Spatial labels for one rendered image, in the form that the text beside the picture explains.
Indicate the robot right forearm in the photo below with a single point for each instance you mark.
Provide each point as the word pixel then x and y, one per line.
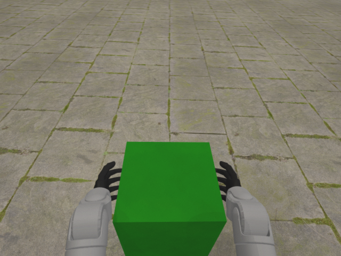
pixel 252 230

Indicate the robot left forearm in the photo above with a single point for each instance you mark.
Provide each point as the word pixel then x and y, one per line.
pixel 88 225

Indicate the carton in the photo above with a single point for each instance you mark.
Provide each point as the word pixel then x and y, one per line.
pixel 169 201

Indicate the robot left hand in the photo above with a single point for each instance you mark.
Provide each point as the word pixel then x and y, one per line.
pixel 104 181

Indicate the robot right hand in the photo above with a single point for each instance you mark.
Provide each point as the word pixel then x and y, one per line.
pixel 231 179

